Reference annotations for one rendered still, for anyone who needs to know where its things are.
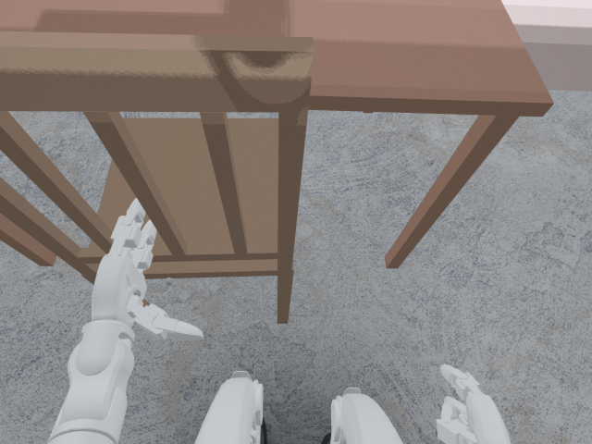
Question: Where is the robot thigh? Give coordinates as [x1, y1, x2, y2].
[331, 393, 403, 444]
[194, 377, 263, 444]

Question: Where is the left robot hand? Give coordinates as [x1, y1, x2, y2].
[92, 197, 204, 341]

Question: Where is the robot left forearm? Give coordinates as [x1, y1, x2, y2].
[47, 319, 135, 444]

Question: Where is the right robot thigh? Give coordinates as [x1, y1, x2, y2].
[331, 393, 403, 444]

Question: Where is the table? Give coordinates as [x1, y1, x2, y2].
[0, 0, 554, 268]

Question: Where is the left robot thigh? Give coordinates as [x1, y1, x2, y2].
[194, 377, 263, 444]

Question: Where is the right robot hand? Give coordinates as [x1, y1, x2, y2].
[436, 364, 511, 444]

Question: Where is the chair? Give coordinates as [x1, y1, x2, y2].
[0, 31, 315, 324]

